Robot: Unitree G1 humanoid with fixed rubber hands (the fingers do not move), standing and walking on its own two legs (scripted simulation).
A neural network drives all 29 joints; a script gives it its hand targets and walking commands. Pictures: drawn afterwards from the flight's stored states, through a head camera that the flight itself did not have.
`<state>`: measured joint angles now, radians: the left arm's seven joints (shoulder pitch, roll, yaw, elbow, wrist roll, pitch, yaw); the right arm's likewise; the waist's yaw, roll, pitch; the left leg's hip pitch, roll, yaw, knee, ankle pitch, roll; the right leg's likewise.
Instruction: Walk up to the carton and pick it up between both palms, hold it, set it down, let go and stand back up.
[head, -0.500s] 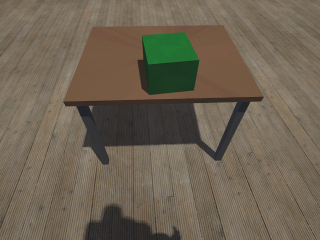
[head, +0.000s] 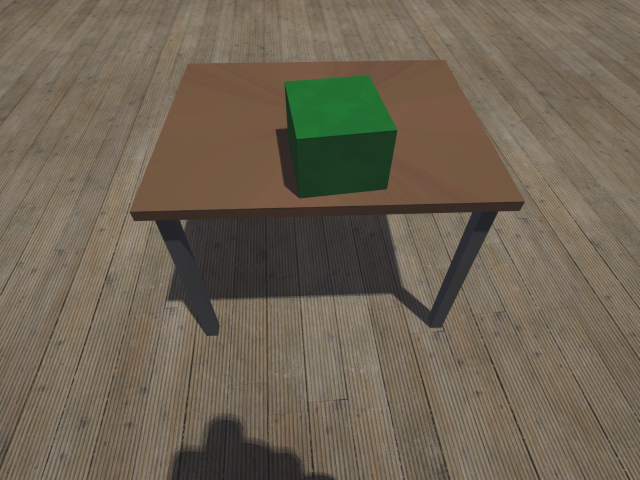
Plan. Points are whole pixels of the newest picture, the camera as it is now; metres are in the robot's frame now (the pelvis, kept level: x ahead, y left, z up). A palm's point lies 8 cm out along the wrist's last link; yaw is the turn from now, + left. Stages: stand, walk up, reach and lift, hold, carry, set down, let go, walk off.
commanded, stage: stand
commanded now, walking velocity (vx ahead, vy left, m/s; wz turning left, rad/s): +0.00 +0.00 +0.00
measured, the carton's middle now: (335, 135) +0.85 -0.01 -0.05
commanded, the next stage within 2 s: none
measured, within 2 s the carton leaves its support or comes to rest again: neither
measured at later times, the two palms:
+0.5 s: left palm out of the picture -0.03 +0.20 -0.15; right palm out of the picture -0.03 -0.20 -0.15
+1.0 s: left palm out of the picture -0.04 +0.19 -0.15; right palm out of the picture -0.05 -0.19 -0.15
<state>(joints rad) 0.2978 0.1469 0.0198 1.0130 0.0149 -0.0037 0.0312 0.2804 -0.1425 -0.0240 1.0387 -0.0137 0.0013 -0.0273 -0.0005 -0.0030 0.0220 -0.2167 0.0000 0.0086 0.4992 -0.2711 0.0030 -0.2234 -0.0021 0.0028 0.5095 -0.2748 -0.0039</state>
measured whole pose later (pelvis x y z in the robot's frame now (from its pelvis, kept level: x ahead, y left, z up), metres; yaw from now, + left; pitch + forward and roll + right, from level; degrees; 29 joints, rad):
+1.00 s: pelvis -0.01 +0.00 +0.00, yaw +0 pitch -1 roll +0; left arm 0.31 0.09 0.01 1.17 0.01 0.00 0.04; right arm 0.32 -0.09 -0.01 1.17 -0.01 0.00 -0.04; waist 0.00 0.00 0.03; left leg -0.20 0.00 0.01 0.45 -0.23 0.00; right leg -0.21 0.00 0.00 0.46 -0.23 -0.01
